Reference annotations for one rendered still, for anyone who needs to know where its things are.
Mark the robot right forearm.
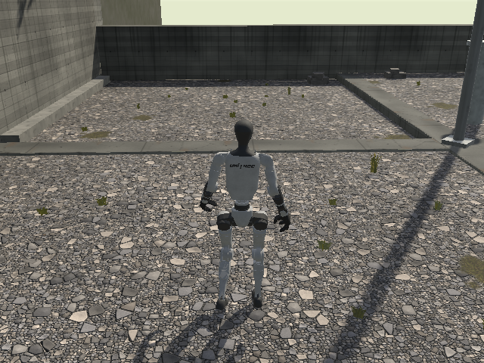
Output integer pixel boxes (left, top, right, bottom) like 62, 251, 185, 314
272, 184, 289, 217

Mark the robot left forearm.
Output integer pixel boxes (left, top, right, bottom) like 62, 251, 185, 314
201, 181, 214, 203

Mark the right robot upper arm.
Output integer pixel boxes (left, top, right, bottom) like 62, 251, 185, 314
259, 153, 279, 196

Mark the left robot hand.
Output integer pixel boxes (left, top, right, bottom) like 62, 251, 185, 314
200, 200, 217, 212

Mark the right robot foot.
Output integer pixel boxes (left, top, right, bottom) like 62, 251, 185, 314
252, 288, 262, 308

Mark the left robot upper arm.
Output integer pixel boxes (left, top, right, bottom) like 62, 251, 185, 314
206, 152, 227, 192

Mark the right robot shin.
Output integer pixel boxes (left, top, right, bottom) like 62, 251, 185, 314
253, 249, 264, 297

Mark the right robot hand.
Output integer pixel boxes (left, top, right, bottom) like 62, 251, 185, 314
274, 213, 291, 232

